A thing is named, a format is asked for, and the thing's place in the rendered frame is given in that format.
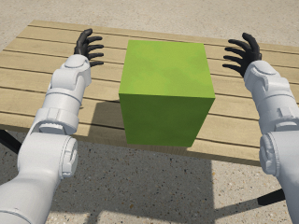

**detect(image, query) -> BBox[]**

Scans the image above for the robot left upper arm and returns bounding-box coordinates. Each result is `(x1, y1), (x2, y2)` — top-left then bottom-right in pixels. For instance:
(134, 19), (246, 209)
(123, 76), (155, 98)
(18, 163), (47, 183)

(0, 132), (78, 224)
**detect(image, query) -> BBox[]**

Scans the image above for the carton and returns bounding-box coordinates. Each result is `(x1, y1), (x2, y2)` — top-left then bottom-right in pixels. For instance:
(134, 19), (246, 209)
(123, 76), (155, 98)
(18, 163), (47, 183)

(119, 39), (216, 147)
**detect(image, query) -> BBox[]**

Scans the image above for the robot right hand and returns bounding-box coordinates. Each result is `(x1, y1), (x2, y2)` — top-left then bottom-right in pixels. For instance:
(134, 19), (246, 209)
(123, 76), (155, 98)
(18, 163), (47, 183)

(222, 33), (263, 77)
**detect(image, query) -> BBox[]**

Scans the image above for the robot right upper arm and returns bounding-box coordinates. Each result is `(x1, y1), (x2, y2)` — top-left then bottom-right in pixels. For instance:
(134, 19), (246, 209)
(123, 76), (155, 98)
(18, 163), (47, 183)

(259, 131), (299, 224)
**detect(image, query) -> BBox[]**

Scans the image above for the table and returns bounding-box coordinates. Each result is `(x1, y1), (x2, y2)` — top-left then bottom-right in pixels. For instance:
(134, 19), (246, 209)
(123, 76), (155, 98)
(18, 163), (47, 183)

(0, 20), (299, 206)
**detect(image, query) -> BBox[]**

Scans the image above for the left robot forearm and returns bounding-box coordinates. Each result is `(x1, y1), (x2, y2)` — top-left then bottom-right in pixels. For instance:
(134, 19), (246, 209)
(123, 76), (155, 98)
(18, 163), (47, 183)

(17, 54), (92, 172)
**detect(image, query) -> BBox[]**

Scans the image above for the right robot forearm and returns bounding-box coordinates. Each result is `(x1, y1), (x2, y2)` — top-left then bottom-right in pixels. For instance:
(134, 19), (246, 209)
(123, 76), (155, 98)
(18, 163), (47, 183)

(243, 60), (299, 135)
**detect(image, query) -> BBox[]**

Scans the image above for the robot left hand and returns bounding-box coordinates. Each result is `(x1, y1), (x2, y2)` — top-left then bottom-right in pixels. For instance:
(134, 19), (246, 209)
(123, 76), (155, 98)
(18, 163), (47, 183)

(74, 28), (104, 67)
